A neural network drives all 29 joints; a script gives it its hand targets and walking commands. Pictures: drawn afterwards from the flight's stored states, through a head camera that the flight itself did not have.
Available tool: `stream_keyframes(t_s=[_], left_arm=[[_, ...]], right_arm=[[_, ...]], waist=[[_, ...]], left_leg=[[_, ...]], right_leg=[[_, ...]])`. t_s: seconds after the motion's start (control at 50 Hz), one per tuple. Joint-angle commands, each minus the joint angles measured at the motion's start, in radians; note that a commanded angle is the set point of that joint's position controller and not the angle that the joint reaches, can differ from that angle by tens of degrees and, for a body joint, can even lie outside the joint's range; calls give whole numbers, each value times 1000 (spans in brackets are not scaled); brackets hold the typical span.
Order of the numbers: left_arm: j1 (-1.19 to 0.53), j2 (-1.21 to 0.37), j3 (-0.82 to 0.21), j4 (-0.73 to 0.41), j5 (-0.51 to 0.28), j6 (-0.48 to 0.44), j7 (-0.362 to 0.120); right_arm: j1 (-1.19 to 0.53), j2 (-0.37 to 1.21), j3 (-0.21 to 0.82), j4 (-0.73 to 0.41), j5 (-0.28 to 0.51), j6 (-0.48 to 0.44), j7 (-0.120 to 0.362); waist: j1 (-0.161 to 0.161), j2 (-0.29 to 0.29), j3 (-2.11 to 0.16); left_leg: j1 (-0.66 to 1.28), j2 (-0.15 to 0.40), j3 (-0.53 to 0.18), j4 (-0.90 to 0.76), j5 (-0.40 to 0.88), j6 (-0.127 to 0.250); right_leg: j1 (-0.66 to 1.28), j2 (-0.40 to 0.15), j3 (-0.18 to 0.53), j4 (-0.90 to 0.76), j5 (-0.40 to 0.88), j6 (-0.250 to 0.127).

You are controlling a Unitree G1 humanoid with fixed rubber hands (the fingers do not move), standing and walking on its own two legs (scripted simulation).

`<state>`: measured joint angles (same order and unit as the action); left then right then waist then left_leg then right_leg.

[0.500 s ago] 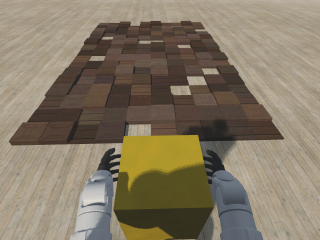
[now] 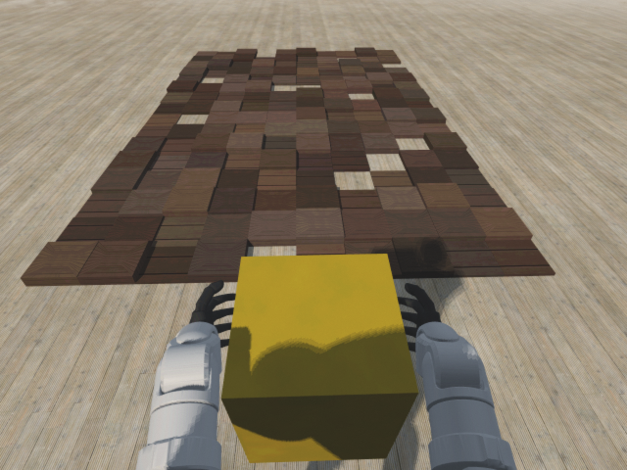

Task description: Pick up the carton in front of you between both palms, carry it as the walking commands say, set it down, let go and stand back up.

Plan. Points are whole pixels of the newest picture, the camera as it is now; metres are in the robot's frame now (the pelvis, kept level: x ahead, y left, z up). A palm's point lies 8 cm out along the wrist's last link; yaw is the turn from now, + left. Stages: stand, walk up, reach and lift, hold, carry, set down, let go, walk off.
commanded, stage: hold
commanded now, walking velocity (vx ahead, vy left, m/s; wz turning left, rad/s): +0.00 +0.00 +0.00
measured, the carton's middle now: (316, 361) +0.30 +0.00 -0.03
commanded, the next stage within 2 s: carry in 0.36 s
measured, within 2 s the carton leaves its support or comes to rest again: neither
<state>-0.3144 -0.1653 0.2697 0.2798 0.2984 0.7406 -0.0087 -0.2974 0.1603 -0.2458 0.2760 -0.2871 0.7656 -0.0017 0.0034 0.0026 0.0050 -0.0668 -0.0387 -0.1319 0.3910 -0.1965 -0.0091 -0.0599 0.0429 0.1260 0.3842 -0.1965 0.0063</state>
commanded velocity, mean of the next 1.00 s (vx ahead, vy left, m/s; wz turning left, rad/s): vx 0.34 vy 0.00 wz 0.00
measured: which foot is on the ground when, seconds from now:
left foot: down 0.00-0.72, up 0.74-0.82, down 0.84-1.00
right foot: down 0.00-0.86, up 0.88-1.00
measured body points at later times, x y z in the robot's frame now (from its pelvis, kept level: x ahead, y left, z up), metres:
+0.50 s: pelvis +0.02 +0.00 -0.01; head -0.02 +0.01 +0.44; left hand +0.32 +0.16 +0.05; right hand +0.32 -0.15 +0.05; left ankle +0.02 +0.13 -0.74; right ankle +0.02 -0.13 -0.74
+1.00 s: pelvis +0.23 +0.00 +0.00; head +0.23 +0.01 +0.45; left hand +0.51 +0.15 +0.07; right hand +0.50 -0.16 +0.07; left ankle +0.15 +0.09 -0.74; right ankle +0.15 -0.10 -0.68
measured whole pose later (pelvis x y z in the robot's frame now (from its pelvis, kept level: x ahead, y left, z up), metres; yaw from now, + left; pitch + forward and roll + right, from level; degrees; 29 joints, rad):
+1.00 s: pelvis +0.23 +0.00 +0.00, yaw -2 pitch +6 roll -1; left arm -0.15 -0.13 0.13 -0.35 0.09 1.20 0.10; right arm -0.14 0.13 -0.08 -0.34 -0.11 1.22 -0.10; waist -0.01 0.02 -0.12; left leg -0.18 0.03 0.17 0.39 -0.32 0.03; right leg -0.47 -0.04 -0.11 0.98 -0.45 0.00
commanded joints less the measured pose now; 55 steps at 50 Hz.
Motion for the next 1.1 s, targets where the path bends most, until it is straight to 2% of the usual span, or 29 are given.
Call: stream_keyframes(t_s=[0.0,0.32,0.34,0.38,0.4,0.46,0.5,0.52,0.56,0.58,0.6,0.62,0.64,0.66,0.68,0.7,0.72,0.74,0.76,0.78,0.82,0.84,0.86,0.88,0.9,0.92,0.94,0.98,1.08], left_arm=[[-492,-935,-548,27,-263,-15,-248],[-424,-926,-561,-18,-271,-8,-239],[-431,-930,-575,-23,-279,-4,-239],[-434,-927,-595,-62,-301,-3,-233],[-451,-929,-621,-95,-316,2,-227],[-447,-927,-706,-195,-365,39,-207],[-435,-900,-764,-269,-402,87,-192],[-438,-885,-784,-298,-419,116,-185],[-444,-851,-819,-352,-455,180,-173],[-451,-841,-832,-370,-477,214,-170],[-444,-833,-842,-386,-501,247,-169],[-434,-835,-854,-402,-527,274,-168],[-405,-846,-863,-419,-548,297,-165],[-387,-855,-868,-440,-561,318,-163],[-344,-850,-866,-450,-563,335,-157],[-289,-844,-859,-461,-554,352,-149],[-274,-838,-853,-505,-544,369,-141],[-299,-836,-863,-562,-543,385,-133],[-318,-860,-872,-600,-556,401,-128],[-312,-868,-878,-643,-568,414,-128],[-265,-876,-886,-690,-586,434,-137],[-274,-867,-890,-713,-600,443,-147],[-355,-843,-911,-751,-628,459,-158],[-382,-845,-920,-737,-643,468,-167],[-368,-840,-910,-716,-652,472,-172],[-346,-836,-903,-696,-656,475,-173],[-323,-842,-899,-677,-652,477,-171],[-274,-851,-879,-644,-622,478,-159],[-218,-860,-846,-634,-543,475,-127]], right_arm=[[-572,925,548,-38,277,-47,245],[-507,909,557,-81,284,-40,240],[-528,907,564,-91,284,-37,239],[-523,911,591,-127,304,-35,235],[-538,911,615,-156,320,-31,232],[-543,904,697,-252,377,5,214],[-522,878,751,-317,413,52,201],[-522,862,766,-344,430,81,195],[-509,826,788,-391,459,144,181],[-494,803,790,-404,465,176,172],[-472,785,793,-419,470,206,162],[-455,783,800,-444,480,236,155],[-450,786,817,-486,498,262,150],[-442,797,833,-518,518,287,148],[-442,811,852,-560,548,313,149],[-444,820,860,-589,569,335,154],[-453,835,871,-609,594,352,161],[-454,851,875,-625,612,364,168],[-438,850,867,-636,619,375,170],[-396,851,861,-648,620,385,169],[-317,860,847,-671,595,396,162],[-272,840,832,-669,569,398,154],[-289,865,824,-658,552,399,145],[-319,855,817,-693,549,408,138],[-340,849,820,-714,555,418,133],[-349,849,822,-723,560,426,129],[-356,847,829,-731,568,432,129],[-355,844,842,-730,589,445,139],[-341,828,853,-716,621,459,177]], waist=[[-1,-2,-203],[-2,2,-221],[-5,-22,-204],[-3,-20,-210],[0,-21,-192],[1,-28,-242],[-3,-15,-299],[-6,7,-294],[-18,106,-260],[-24,175,-243],[-20,195,-218],[-15,166,-225],[-8,115,-259],[-2,38,-288],[8,-149,-326],[21,-303,-330],[32,-297,-271],[42,-205,-240],[40,-150,-254],[31,-141,-284],[-5,-109,-398],[-32,63,-446],[-33,331,-412],[-31,252,-354],[-33,138,-336],[-35,65,-340],[-35,48,-323],[-34,92,-306],[-27,167,-239]], left_leg=[[23,-45,65,-68,62,-1],[59,-49,58,-72,175,-9],[-77,120,34,12,22,11],[-157,99,7,-23,-383,24],[-196,88,9,-17,-477,29],[-197,96,55,43,-327,31],[-181,117,54,51,-327,38],[-177,139,28,28,-369,48],[-118,211,-83,-63,-429,91],[-74,263,-161,-95,-385,127],[-66,292,-182,-75,-280,154],[-88,281,-137,-33,-177,152],[-117,243,-43,41,-77,129],[-203,178,76,172,44,91],[-368,106,211,398,91,31],[-590,61,285,496,-104,-18],[-751,42,279,476,-346,-25],[-801,56,262,411,-422,-13],[-758,56,267,315,-395,-4],[-636,44,286,207,-311,2],[-41,14,325,-26,-21,23],[226,179,63,-123,-138,68],[366,404,-324,-142,135,178],[395,454,-353,-106,344,267],[401,469,-282,-76,458,278],[406,442,-209,-76,450,241],[384,411,-136,-98,414,197],[363,354,-19,-124,455,150],[131,265,207,-139,490,110]], right_leg=[[21,40,-56,-71,51,3],[50,47,-53,-72,156,8],[-73,-118,-37,10,16,-11],[-155,-114,16,-43,-397,-24],[-192,-114,22,-46,-508,-31],[-190,-138,3,-18,-382,-38],[-191,-144,-12,19,-371,-45],[-225,-139,-27,50,-386,-43],[-349,-99,-120,188,-338,-16],[-413,-67,-188,259,-267,0],[-433,-60,-221,211,-258,5],[-375,-63,-231,146,-231,6],[-275,-67,-231,89,-192,5],[-129,-96,-182,51,-142,-9],[48,-202,-13,51,41,-66],[216,-313,138,25,307,-133],[294,-368,229,-6,474,-193],[328,-383,234,4,531,-216],[327,-380,189,13,506,-203],[276,-360,116,24,437,-169],[-52,-247,-161,175,354,-59],[-292,-165,-276,419,187,-1],[-582,-57,-306,591,-158,37],[-725,-75,-206,684,-343,12],[-778,-114,-179,741,-361,-7],[-793,-134,-169,717,-324,-17],[-789,-144,-176,634,-286,-19],[-745,-117,-231,504,-202,-6],[-463,-46,-359,180,41,-10]])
